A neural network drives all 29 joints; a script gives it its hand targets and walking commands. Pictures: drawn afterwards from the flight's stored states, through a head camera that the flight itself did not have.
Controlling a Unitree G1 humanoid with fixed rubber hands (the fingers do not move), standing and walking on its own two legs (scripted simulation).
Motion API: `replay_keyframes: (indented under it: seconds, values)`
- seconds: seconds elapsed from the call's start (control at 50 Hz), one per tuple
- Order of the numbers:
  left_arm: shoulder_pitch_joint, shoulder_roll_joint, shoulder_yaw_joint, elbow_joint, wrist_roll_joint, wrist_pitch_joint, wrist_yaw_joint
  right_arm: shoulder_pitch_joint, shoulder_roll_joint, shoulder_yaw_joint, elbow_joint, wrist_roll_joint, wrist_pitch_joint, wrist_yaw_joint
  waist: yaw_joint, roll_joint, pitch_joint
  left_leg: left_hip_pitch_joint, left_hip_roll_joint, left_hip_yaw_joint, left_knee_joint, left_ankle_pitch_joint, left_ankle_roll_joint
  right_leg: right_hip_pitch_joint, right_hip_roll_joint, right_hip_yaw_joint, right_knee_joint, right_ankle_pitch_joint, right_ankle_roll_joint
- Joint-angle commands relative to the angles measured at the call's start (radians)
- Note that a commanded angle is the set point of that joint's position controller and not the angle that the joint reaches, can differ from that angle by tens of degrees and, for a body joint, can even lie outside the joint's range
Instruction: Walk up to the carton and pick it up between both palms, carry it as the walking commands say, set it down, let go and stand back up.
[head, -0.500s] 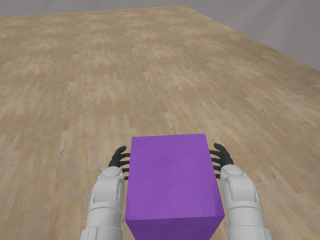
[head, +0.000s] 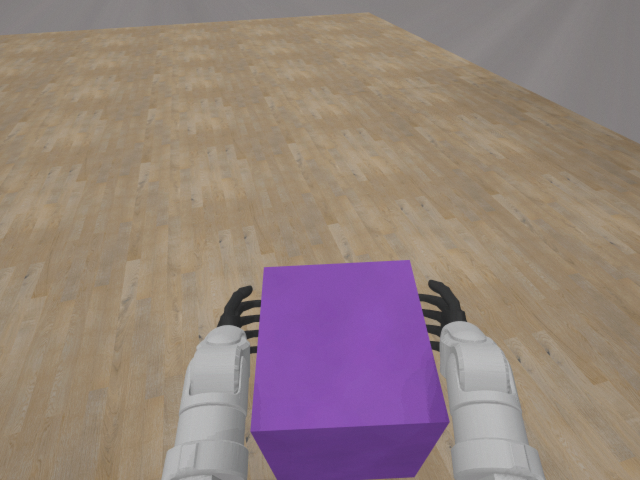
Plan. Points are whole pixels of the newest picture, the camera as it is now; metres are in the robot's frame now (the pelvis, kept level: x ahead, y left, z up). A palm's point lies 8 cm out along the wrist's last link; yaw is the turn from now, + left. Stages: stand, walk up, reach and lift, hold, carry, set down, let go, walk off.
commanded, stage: hold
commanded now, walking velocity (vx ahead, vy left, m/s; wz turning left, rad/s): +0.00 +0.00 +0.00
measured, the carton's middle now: (341, 376) +0.29 +0.00 -0.02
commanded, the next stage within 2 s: carry in 0.70 s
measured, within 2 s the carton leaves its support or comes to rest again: neither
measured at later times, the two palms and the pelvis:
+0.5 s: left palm (234, 338) +0.30 +0.14 +0.05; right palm (455, 336) +0.30 -0.15 +0.06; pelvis +0.01 +0.00 +0.00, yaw +0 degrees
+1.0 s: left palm (272, 293) +0.35 +0.09 +0.09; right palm (490, 309) +0.32 -0.19 +0.08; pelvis +0.05 -0.03 +0.00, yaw -3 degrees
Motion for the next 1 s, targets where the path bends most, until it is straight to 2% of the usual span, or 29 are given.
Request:
replay_keyframes:
  seconds: [0.0, 0.34, 0.66, 0.68, 0.7, 0.72, 0.74, 0.78, 0.8, 0.82, 0.86, 0.88, 0.9, 0.92, 0.94, 0.96, 0.98]
  values:
    - [-0.495, -0.919, -0.485, -0.026, -0.265, -0.041, -0.247, -0.415, 0.939, 0.453, 0.027, 0.238, -0.016, 0.225, -0.002, 0.014, -0.178, 0.086, -0.053, -0.002, -0.064, 0.001, 0.0, -0.081, 0.064, -0.015, -0.088, 0.016, -0.017]
    - [-0.419, -0.916, -0.515, -0.081, -0.28, -0.032, -0.242, -0.342, 0.938, 0.493, -0.034, 0.258, -0.004, 0.221, 0.0, 0.011, -0.213, 0.118, -0.054, -0.004, -0.053, 0.119, -0.002, -0.058, 0.065, -0.011, -0.085, 0.133, -0.011]
    - [-0.403, -0.909, -0.519, -0.088, -0.284, -0.029, -0.245, -0.341, 0.932, 0.509, -0.058, 0.268, -0.002, 0.219, 0.0, 0.005, -0.193, 0.098, -0.056, -0.004, -0.048, 0.085, 0.0, -0.065, 0.061, -0.006, -0.086, 0.101, -0.009]
    - [-0.499, -0.911, -0.581, -0.06, -0.328, -0.036, -0.248, -0.382, 0.921, 0.544, -0.048, 0.288, -0.003, 0.22, 0.009, 0.021, -0.155, -0.122, 0.13, -0.032, -0.007, -0.209, 0.017, -0.281, -0.124, 0.032, -0.032, -0.181, -0.02]
    - [-0.503, -0.902, -0.581, -0.072, -0.339, -0.036, -0.243, -0.399, 0.927, 0.569, -0.062, 0.305, -0.002, 0.218, 0.01, 0.034, -0.177, -0.107, 0.138, -0.085, -0.041, -0.369, 0.036, -0.317, -0.094, 0.059, -0.036, -0.339, -0.033]
    - [-0.509, -0.901, -0.589, -0.085, -0.344, -0.029, -0.235, -0.419, 0.927, 0.587, -0.085, 0.318, 0.002, 0.212, 0.015, 0.049, -0.187, -0.127, 0.149, -0.106, -0.053, -0.499, 0.052, -0.372, -0.074, 0.047, -0.011, -0.436, -0.039]
    - [-0.522, -0.912, -0.616, -0.128, -0.364, -0.025, -0.23, -0.426, 0.939, 0.613, -0.129, 0.336, 0.007, 0.204, 0.016, 0.074, -0.215, -0.111, 0.162, -0.119, -0.057, -0.524, 0.064, -0.4, -0.056, 0.027, 0.027, -0.421, -0.041]
    - [-0.533, -0.932, -0.687, -0.214, -0.42, 0.001, -0.215, -0.388, 0.95, 0.657, -0.21, 0.358, 0.03, 0.176, 0.006, 0.113, -0.292, -0.054, 0.202, -0.144, -0.084, -0.467, 0.091, -0.424, -0.014, -0.045, 0.129, -0.275, -0.03]
    - [-0.519, -0.932, -0.71, -0.226, -0.433, 0.02, -0.207, -0.358, 0.935, 0.662, -0.22, 0.353, 0.048, 0.158, 0.004, 0.147, -0.321, -0.059, 0.237, -0.179, -0.114, -0.458, 0.108, -0.41, -0.001, -0.084, 0.197, -0.216, -0.027]
    - [-0.503, -0.928, -0.728, -0.244, -0.446, 0.039, -0.2, -0.336, 0.922, 0.669, -0.233, 0.349, 0.066, 0.142, 0.008, 0.157, -0.321, -0.098, 0.26, -0.19, -0.129, -0.47, 0.122, -0.388, -0.007, -0.103, 0.189, -0.205, -0.032]
    - [-0.458, -0.921, -0.75, -0.305, -0.469, 0.075, -0.183, -0.329, 0.904, 0.698, -0.301, 0.361, 0.104, 0.118, 0.014, 0.128, -0.299, -0.19, 0.241, -0.132, -0.101, -0.511, 0.11, -0.324, -0.01, -0.117, 0.09, -0.223, -0.041]
    - [-0.437, -0.914, -0.757, -0.348, -0.475, 0.091, -0.17, -0.323, 0.902, 0.718, -0.343, 0.377, 0.123, 0.109, 0.016, 0.077, -0.294, -0.22, 0.201, -0.072, -0.037, -0.486, 0.081, -0.289, -0.033, -0.072, 0.011, -0.258, -0.048]
    - [-0.409, -0.907, -0.762, -0.387, -0.479, 0.108, -0.154, -0.321, 0.897, 0.738, -0.385, 0.395, 0.145, 0.1, 0.022, -0.025, -0.285, -0.295, 0.146, 0.016, 0.1, -0.416, 0.041, -0.226, -0.104, 0.051, -0.073, -0.327, -0.066]
    - [-0.377, -0.901, -0.769, -0.427, -0.488, 0.127, -0.138, -0.307, 0.895, 0.759, -0.428, 0.415, 0.168, 0.091, 0.029, -0.141, -0.295, -0.394, 0.085, 0.115, 0.281, -0.334, 0.003, -0.131, -0.213, 0.223, -0.168, -0.382, -0.103]
    - [-0.342, -0.896, -0.776, -0.465, -0.494, 0.151, -0.12, -0.307, 0.892, 0.783, -0.474, 0.439, 0.192, 0.082, 0.031, -0.204, -0.256, -0.519, 0.033, 0.187, 0.353, -0.296, -0.015, -0.063, -0.3, 0.337, -0.212, -0.35, -0.143]
    - [-0.311, -0.894, -0.778, -0.495, -0.494, 0.176, -0.103, -0.318, 0.885, 0.798, -0.515, 0.465, 0.216, 0.075, 0.033, -0.197, -0.232, -0.559, 0.047, 0.173, 0.307, -0.318, -0.013, -0.047, -0.33, 0.352, -0.21, -0.243, -0.181]
    - [-0.289, -0.891, -0.789, -0.558, -0.502, 0.198, -0.085, -0.302, 0.88, 0.825, -0.575, 0.496, 0.239, 0.063, 0.033, -0.167, -0.242, -0.542, 0.051, 0.164, 0.268, -0.32, -0.008, -0.035, -0.318, 0.312, -0.193, -0.142, -0.188]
